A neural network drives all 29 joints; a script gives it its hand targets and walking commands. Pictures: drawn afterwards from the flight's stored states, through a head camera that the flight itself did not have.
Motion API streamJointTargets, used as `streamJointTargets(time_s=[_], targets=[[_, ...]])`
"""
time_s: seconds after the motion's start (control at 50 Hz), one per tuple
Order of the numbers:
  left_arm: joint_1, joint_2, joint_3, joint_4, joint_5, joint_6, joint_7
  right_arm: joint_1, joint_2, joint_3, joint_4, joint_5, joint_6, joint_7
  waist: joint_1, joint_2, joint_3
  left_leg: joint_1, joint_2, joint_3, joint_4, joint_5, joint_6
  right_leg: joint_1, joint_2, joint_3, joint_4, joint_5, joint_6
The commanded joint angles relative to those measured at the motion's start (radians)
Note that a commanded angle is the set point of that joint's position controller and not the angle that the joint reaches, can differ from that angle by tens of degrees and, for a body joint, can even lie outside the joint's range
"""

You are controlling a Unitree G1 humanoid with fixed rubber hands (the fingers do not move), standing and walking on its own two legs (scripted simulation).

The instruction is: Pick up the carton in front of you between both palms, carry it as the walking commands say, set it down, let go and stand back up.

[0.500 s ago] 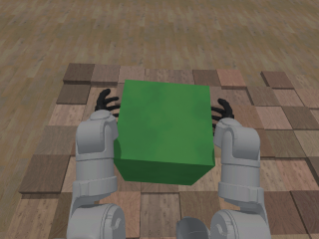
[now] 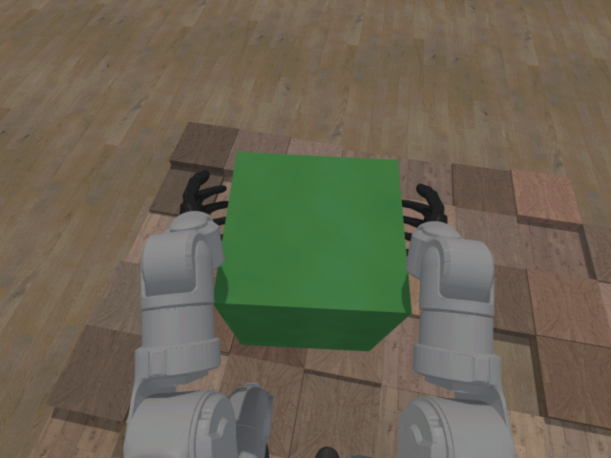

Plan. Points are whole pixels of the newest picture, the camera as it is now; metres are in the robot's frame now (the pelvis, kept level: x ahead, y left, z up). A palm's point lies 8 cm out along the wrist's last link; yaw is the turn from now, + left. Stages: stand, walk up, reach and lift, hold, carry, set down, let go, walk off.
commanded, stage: carry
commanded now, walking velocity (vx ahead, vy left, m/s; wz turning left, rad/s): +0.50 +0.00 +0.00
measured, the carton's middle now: (310, 263) +0.36 +0.03 -0.03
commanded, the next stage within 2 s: none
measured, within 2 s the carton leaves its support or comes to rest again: neither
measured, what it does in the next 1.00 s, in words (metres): walks ahead: left foot, then right foot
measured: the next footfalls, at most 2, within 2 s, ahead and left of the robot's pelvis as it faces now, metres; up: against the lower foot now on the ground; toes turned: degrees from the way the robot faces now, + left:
left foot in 0.18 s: +0.28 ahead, +0.13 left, +0.02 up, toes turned +4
right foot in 0.54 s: +0.50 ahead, -0.11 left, +0.02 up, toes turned -8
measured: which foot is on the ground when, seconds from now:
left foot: up 0.00-0.16, down 0.18-0.56, up 0.58-0.92, down 0.94-1.00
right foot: down 0.00-0.22, up 0.24-0.52, down 0.54-0.96, up 0.98-1.00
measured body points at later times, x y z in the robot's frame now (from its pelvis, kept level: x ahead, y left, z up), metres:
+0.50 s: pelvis +0.33 +0.01 +0.02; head +0.34 +0.01 +0.47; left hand +0.69 +0.12 +0.16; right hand +0.65 -0.17 +0.16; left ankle +0.24 +0.13 -0.71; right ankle +0.43 -0.11 -0.70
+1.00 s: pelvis +0.63 +0.02 +0.00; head +0.62 +0.03 +0.45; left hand +1.00 +0.16 +0.16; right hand +0.98 -0.13 +0.16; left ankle +0.69 +0.09 -0.73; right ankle +0.48 -0.10 -0.67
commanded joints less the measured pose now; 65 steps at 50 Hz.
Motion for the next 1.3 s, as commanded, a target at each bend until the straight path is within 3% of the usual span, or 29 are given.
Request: streamJointTargets(time_s=[0.0,0.06,0.1,0.12,0.14,0.16,0.18,0.24,0.34,0.4,0.44,0.46,0.48,0.5,0.54,0.56,0.64,0.74,0.84,0.86,0.88,0.9,0.94,0.96,1.02,1.08,1.2,1.26,1.28], targets=[[-0.638,-1.064,-0.776,-0.052,-0.444,0.010,-0.297,-0.690,0.969,0.733,-0.172,0.366,-0.086,0.214,-0.023,-0.119,-0.552,0.044,-0.025,0.101,-0.354,0.116,-0.005,0.467,-0.267,0.202,-0.063,0.568,-0.051],[-0.496,-0.985,-0.756,0.012,-0.391,0.019,-0.292,-0.618,0.928,0.769,-0.145,0.371,-0.072,0.222,-0.049,-0.135,-0.547,0.239,-0.096,0.188,-0.593,0.244,0.004,0.457,-0.219,0.087,0.052,0.789,0.007],[-0.458,-0.940,-0.742,0.023,-0.357,0.023,-0.289,-0.593,0.909,0.775,-0.135,0.376,-0.064,0.230,-0.136,-0.109,-0.610,0.647,-0.086,0.188,-0.708,0.341,0.043,0.247,-0.181,0.003,0.279,0.820,0.062],[-0.494,-0.919,-0.735,-0.003,-0.349,0.024,-0.284,-0.613,0.904,0.782,-0.154,0.388,-0.062,0.236,-0.171,-0.019,-0.632,0.895,0.037,-0.015,-0.699,0.333,0.119,-0.012,-0.150,0.030,0.445,0.607,0.095],[-0.529,-0.914,-0.739,-0.040,-0.354,0.030,-0.281,-0.650,0.879,0.781,-0.165,0.404,-0.062,0.236,-0.164,0.248,-0.672,1.065,0.272,-0.414,-0.712,0.587,0.247,-0.253,-0.031,0.064,0.688,0.029,0.128],[-0.552,-0.886,-0.731,-0.048,-0.349,0.037,-0.273,-0.651,0.886,0.787,-0.156,0.425,-0.055,0.235,-0.166,0.277,-0.656,1.097,0.319,-0.520,-0.721,0.715,0.329,-0.409,0.012,0.129,0.883,-0.223,0.123],[-0.582,-0.895,-0.727,-0.068,-0.357,0.043,-0.266,-0.681,0.900,0.800,-0.180,0.456,-0.049,0.235,-0.174,0.194,-0.628,1.061,0.327,-0.526,-0.722,0.708,0.330,-0.475,-0.043,0.194,0.940,-0.215,0.092],[-0.537,-0.896,-0.669,-0.079,-0.319,0.059,-0.247,-0.729,0.951,0.828,-0.224,0.539,-0.020,0.253,-0.167,0.042,-0.518,0.924,0.256,-0.319,-0.754,0.537,0.197,-0.461,-0.123,0.199,0.686,-0.136,0.098],[-0.403,-0.878,-0.654,-0.033,-0.249,0.110,-0.237,-0.657,0.944,0.783,-0.182,0.548,0.029,0.284,-0.157,0.200,-0.434,0.732,0.190,-0.124,-0.835,0.495,0.150,-0.235,-0.087,0.058,0.253,0.030,0.129],[-0.447,-0.894,-0.676,-0.120,-0.290,0.137,-0.247,-0.642,0.946,0.755,-0.241,0.545,0.066,0.291,-0.138,0.200,-0.396,0.664,0.156,-0.027,-0.797,0.503,0.089,-0.059,-0.034,-0.037,0.040,0.204,0.133],[-0.461,-0.891,-0.696,-0.180,-0.320,0.162,-0.247,-0.613,0.931,0.742,-0.283,0.532,0.098,0.285,-0.090,0.124,-0.439,0.549,0.112,0.089,-0.635,0.586,0.012,0.219,-0.045,-0.056,-0.001,0.236,0.109],[-0.449,-0.879,-0.697,-0.195,-0.325,0.177,-0.247,-0.617,0.905,0.740,-0.309,0.525,0.117,0.279,-0.054,0.058,-0.484,0.393,0.082,0.130,-0.473,0.470,-0.032,0.400,-0.151,0.093,0.009,0.189,0.057],[-0.443,-0.850,-0.700,-0.203,-0.331,0.192,-0.245,-0.619,0.882,0.738,-0.335,0.516,0.137,0.272,-0.041,-0.174,-0.510,0.207,-0.015,0.130,-0.248,0.236,-0.058,0.509,-0.337,0.430,-0.048,0.194,-0.032],[-0.447,-0.848,-0.708,-0.228,-0.347,0.205,-0.246,-0.650,0.871,0.746,-0.376,0.521,0.153,0.265,-0.039,-0.274,-0.526,0.042,-0.063,0.054,-0.096,-0.125,-0.035,0.607,-0.427,0.620,-0.095,0.304,-0.111],[-0.490,-0.849,-0.729,-0.292,-0.381,0.230,-0.253,-0.684,0.838,0.738,-0.418,0.526,0.175,0.252,-0.024,-0.123,-0.510,-0.043,-0.022,-0.012,0.005,-0.143,-0.014,0.591,-0.444,0.620,-0.089,0.388,-0.112],[-0.523,-0.857,-0.742,-0.342,-0.401,0.240,-0.257,-0.695,0.833,0.731,-0.441,0.525,0.178,0.244,-0.022,-0.065,-0.505,-0.034,0.007,-0.029,-0.014,-0.097,-0.014,0.551,-0.413,0.539,-0.073,0.413,-0.084],[-0.647,-0.845,-0.789,-0.412,-0.494,0.280,-0.279,-0.676,0.795,0.707,-0.433,0.452,0.200,0.211,-0.007,-0.112,-0.495,0.045,0.023,0.006,-0.276,-0.004,-0.015,0.436,-0.346,0.323,-0.130,0.322,-0.040],[-0.593,-0.798,-0.741,-0.196,-0.487,0.303,-0.294,-0.630,0.715,0.638,-0.296,0.361,0.220,0.191,0.000,-0.154,-0.456,0.167,-0.028,0.084,-0.561,0.180,-0.004,0.390,-0.306,0.205,-0.109,0.385,-0.016],[-0.643,-0.841,-0.662,0.008,-0.429,0.266,-0.296,-0.672,0.733,0.579,-0.092,0.337,0.204,0.219,-0.081,-0.056,-0.456,0.631,-0.066,0.158,-0.746,0.386,0.032,0.151,-0.192,0.009,0.208,0.450,0.085],[-0.687,-0.858,-0.645,0.001,-0.422,0.255,-0.295,-0.696,0.751,0.569,-0.081,0.345,0.193,0.227,-0.121,0.028,-0.477,0.792,0.039,0.043,-0.729,0.377,0.075,-0.006,-0.173,-0.005,0.366,0.312,0.115],[-0.719,-0.878,-0.632,0.000,-0.423,0.249,-0.292,-0.733,0.749,0.558,-0.079,0.355,0.180,0.231,-0.137,0.274,-0.516,0.937,0.250,-0.313,-0.736,0.499,0.169,-0.245,-0.067,-0.005,0.629,-0.025,0.156],[-0.725,-0.897,-0.627,0.037,-0.429,0.246,-0.284,-0.751,0.783,0.555,-0.063,0.373,0.173,0.233,-0.140,0.351,-0.538,1.016,0.334,-0.488,-0.747,0.556,0.253,-0.423,-0.014,0.077,0.824,-0.275,0.146],[-0.730,-0.930,-0.582,0.108,-0.415,0.239,-0.269,-0.791,0.813,0.545,-0.038,0.403,0.159,0.237,-0.156,0.180,-0.491,0.952,0.341,-0.510,-0.768,0.528,0.244,-0.548,-0.093,0.164,0.900,-0.209,0.123],[-0.723,-0.978,-0.573,0.076,-0.406,0.220,-0.264,-0.834,0.887,0.577,-0.086,0.445,0.147,0.246,-0.145,0.082,-0.498,0.916,0.309,-0.406,-0.778,0.461,0.226,-0.519,-0.118,0.145,0.857,-0.151,0.115],[-0.670,-1.054,-0.572,0.051,-0.359,0.183,-0.248,-0.912,1.017,0.634,-0.165,0.527,0.109,0.280,-0.118,0.131,-0.492,0.788,0.222,-0.216,-0.816,0.549,0.154,-0.401,-0.124,0.100,0.716,-0.036,0.126],[-0.546,-1.099,-0.586,0.066,-0.296,0.144,-0.246,-0.761,1.090,0.640,-0.095,0.516,0.078,0.310,-0.141,0.189,-0.501,0.887,0.194,-0.165,-0.788,0.630,0.164,-0.480,-0.110,0.067,0.628,0.034,0.120],[-0.527,-1.092,-0.707,-0.036,-0.285,0.047,-0.260,-0.687,1.107,0.750,-0.124,0.497,-0.014,0.327,-0.168,0.140,-0.442,0.854,0.153,-0.069,-0.752,0.817,0.171,-0.357,-0.048,-0.015,0.278,0.084,0.096],[-0.487,-1.019,-0.737,-0.028,-0.279,0.019,-0.267,-0.701,1.033,0.814,-0.155,0.489,-0.048,0.314,-0.066,0.151,-0.524,0.649,0.100,0.105,-0.468,1.099,0.076,0.117,0.020,-0.093,0.144,0.224,0.047],[-0.440,-0.985,-0.732,0.000,-0.271,0.015,-0.269,-0.710,0.997,0.821,-0.153,0.480,-0.054,0.305,-0.003,0.076,-0.611,0.434,0.051,0.115,-0.239,0.865,0.032,0.400,-0.072,0.076,0.144,0.276,-0.020]])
